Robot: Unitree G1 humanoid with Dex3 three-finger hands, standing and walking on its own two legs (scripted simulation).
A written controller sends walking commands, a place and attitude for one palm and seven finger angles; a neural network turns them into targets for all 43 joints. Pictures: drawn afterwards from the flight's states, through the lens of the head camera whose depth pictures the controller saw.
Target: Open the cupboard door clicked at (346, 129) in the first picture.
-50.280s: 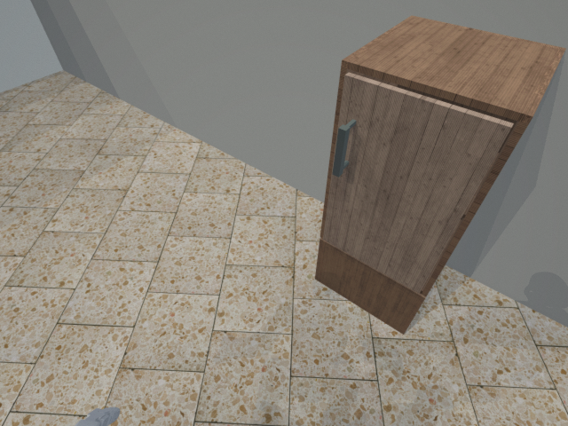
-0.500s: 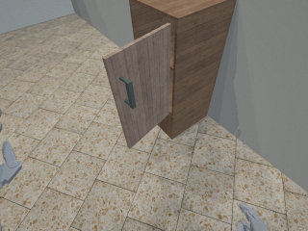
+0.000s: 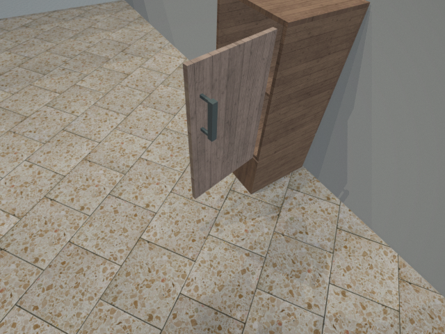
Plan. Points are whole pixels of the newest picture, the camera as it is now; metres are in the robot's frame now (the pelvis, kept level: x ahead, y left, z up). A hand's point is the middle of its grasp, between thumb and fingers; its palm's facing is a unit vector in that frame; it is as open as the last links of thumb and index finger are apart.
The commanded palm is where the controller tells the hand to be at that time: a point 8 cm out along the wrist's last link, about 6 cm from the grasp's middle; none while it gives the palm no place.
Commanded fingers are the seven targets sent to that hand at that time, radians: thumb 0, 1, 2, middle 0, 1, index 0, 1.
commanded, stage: let the arm hang, fingers relaxed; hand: left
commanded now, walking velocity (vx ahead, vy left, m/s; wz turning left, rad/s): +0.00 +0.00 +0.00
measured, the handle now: (207, 117) +0.69 +0.09 -0.04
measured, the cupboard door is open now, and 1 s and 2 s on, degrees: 100 100 100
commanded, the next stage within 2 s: look to check the result in 0.64 s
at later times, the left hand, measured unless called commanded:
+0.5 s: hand out of the picture +0.00 +0.18 -0.18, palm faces +0.00 -0.99 -0.16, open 7.3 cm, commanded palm none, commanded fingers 0.00 0.90 0.90 -0.20 -0.30 -0.20 -0.30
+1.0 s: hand out of the picture +0.00 +0.17 -0.17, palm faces +0.01 -0.98 -0.17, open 7.4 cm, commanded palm none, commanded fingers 0.00 0.90 0.90 -0.20 -0.30 -0.20 -0.30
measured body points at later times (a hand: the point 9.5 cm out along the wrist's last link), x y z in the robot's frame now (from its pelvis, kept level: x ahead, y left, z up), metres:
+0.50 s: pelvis +0.00 +0.02 +0.00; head +0.00 +0.02 +0.45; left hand +0.00 +0.23 -0.16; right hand -0.05 -0.17 -0.16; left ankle +0.06 +0.12 -0.74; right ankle +0.02 -0.08 -0.74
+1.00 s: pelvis +0.02 +0.01 +0.00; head +0.04 +0.01 +0.45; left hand +0.00 +0.22 -0.16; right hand +0.00 -0.19 -0.16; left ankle +0.06 +0.12 -0.74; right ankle +0.02 -0.08 -0.74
